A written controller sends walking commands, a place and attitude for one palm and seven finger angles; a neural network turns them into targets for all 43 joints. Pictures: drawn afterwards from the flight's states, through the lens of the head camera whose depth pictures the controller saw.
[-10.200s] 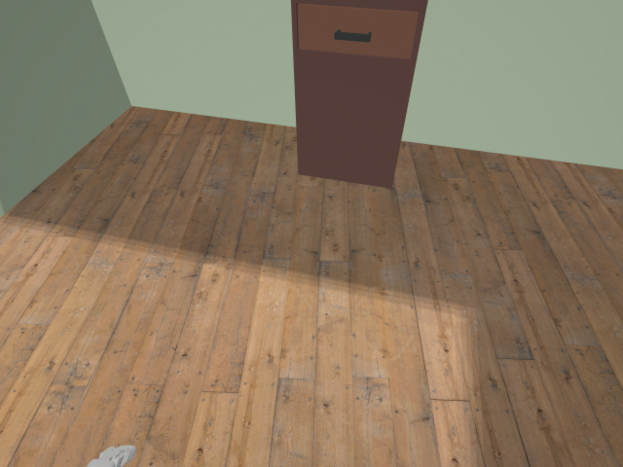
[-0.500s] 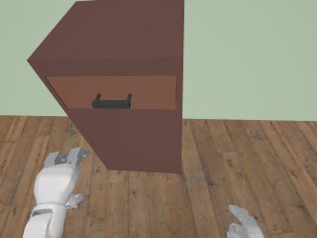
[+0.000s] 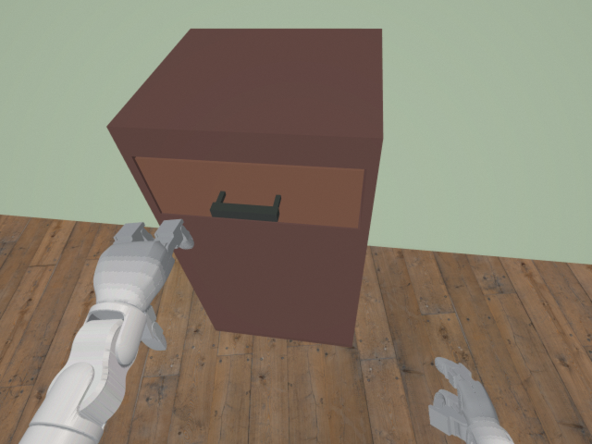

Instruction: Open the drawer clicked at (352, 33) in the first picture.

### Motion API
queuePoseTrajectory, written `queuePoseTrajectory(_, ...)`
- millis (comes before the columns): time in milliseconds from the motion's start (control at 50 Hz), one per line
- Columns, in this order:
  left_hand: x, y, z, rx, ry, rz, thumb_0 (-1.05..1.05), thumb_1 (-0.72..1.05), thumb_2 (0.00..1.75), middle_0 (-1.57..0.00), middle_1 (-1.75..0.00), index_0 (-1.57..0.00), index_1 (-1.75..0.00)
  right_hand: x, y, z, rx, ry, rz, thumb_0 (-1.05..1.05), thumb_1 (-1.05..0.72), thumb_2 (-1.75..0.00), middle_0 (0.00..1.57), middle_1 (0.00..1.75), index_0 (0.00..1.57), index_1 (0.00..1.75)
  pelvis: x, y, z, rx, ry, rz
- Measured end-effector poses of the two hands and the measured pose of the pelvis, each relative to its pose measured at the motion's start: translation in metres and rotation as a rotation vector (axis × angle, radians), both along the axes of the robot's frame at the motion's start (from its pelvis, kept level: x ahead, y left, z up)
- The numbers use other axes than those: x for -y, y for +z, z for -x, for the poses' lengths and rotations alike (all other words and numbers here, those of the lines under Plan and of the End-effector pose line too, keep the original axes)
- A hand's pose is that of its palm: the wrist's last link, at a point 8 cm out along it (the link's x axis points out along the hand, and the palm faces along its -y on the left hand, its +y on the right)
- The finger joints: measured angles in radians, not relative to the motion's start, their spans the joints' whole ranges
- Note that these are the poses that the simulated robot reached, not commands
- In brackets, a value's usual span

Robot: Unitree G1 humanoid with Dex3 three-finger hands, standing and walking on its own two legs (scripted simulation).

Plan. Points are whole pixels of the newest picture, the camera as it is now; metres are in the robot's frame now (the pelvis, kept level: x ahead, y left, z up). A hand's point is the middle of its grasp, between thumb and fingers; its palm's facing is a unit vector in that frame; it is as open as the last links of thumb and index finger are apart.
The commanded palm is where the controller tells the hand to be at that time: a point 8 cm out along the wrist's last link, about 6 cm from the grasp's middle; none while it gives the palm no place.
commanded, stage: raise the hand with hooked fingers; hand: left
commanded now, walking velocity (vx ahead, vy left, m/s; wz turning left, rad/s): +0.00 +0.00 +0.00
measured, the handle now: (247, 204) +0.54 +0.18 -0.04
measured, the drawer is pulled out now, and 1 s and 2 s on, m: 0.00 0.00 0.00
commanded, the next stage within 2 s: move the hooked fingers above the handle in 0.54 s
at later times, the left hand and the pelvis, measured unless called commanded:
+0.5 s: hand (159, 276) +0.30 +0.23 +0.07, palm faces +0.01 -0.10 -0.99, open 13.8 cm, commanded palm +0.28 +0.24 +0.14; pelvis +0.00 +0.00 +0.01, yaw +0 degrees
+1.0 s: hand (183, 255) +0.34 +0.21 +0.07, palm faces +0.02 -0.07 -1.00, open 13.9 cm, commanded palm +0.32 +0.22 +0.12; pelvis -0.01 -0.02 +0.00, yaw +1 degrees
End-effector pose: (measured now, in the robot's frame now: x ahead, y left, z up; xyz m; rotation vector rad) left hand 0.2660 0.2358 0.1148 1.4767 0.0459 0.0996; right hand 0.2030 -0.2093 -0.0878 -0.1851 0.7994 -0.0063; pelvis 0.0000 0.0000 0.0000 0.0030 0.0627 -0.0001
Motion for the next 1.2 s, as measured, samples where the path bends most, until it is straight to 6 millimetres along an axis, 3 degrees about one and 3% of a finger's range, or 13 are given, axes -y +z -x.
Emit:
queuePoseTrajectory(120,-0.008,0.015,-0.011,-0.003,-0.042,-0.025,0.00,-0.48,0.30,-0.32,-1.19,-0.32,-1.19,-0.012,-0.001,0.001,-0.038,0.039,0.004,0.01,-0.90,-0.90,0.20,0.30,0.20,0.30,-0.002,0.004,-0.001,0.014,0.013,0.007)
queuePoseTrajectory(240,-0.017,0.028,-0.024,-0.005,-0.039,-0.021,0.00,-0.49,0.30,-0.32,-1.19,-0.32,-1.20,-0.007,-0.010,0.016,-0.102,0.022,0.006,0.01,-0.90,-0.90,0.20,0.30,0.20,0.30,-0.004,0.007,-0.002,0.007,0.016,0.009)
queuePoseTrajectory(400,-0.007,0.006,-0.020,-0.094,-0.096,0.015,0.00,-0.49,0.30,-0.31,-1.20,-0.32,-1.20,0.015,-0.016,0.039,-0.174,-0.015,0.043,0.01,-0.90,-0.90,0.20,0.30,0.20,0.30,-0.004,0.008,-0.003,-0.009,0.007,0.007)
queuePoseTrajectory(480,0.000,0.010,-0.013,-0.037,-0.147,0.010,0.00,-0.49,0.30,-0.32,-1.20,-0.32,-1.20,0.024,-0.017,0.045,-0.192,-0.027,0.063,0.02,-0.90,-0.90,0.20,0.30,0.20,0.30,-0.002,0.008,-0.002,-0.014,0.008,0.006)
queuePoseTrajectory(600,-0.006,0.021,-0.015,0.049,-0.084,-0.015,0.00,-0.49,0.30,-0.32,-1.20,-0.32,-1.20,0.027,-0.019,0.043,-0.185,-0.038,0.046,0.02,-0.90,-0.90,0.20,0.29,0.20,0.30,0.002,0.007,0.001,-0.019,0.010,0.002)
queuePoseTrajectory(740,-0.001,0.014,-0.020,-0.027,-0.029,-0.011,0.00,-0.49,0.30,-0.31,-1.20,-0.32,-1.20,0.025,-0.016,0.033,-0.135,-0.035,0.017,0.02,-0.90,-0.90,0.20,0.29,0.20,0.30,0.007,0.007,0.003,-0.011,0.010,-0.001)
queuePoseTrajectory(920,0.022,0.005,-0.038,-0.048,-0.143,-0.017,0.00,-0.49,0.30,-0.32,-1.20,-0.32,-1.20,0.032,-0.014,0.037,-0.122,-0.039,0.042,0.01,-0.90,-0.90,0.20,0.30,0.20,0.30,0.014,0.006,0.007,-0.018,0.016,-0.004)
queuePoseTrajectory(1040,0.020,0.007,-0.059,-0.013,-0.115,-0.035,0.00,-0.49,0.30,-0.32,-1.20,-0.32,-1.20,0.042,-0.021,0.055,-0.173,-0.078,0.045,0.01,-0.90,-0.90,0.20,0.30,0.20,0.30,0.016,0.004,0.007,-0.041,0.012,-0.005)
queuePoseTrajectory(1200,0.023,-0.006,-0.079,-0.079,-0.100,-0.038,0.00,-0.49,0.30,-0.32,-1.20,-0.32,-1.20,0.056,-0.030,0.085,-0.253,-0.139,0.060,0.01,-0.90,-0.90,0.20,0.30,0.20,0.30,0.015,0.003,0.004,-0.066,0.004,-0.006)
